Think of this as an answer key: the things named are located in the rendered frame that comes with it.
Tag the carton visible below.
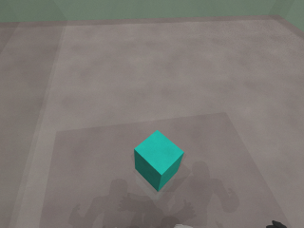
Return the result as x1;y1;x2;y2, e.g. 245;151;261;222
134;130;184;192

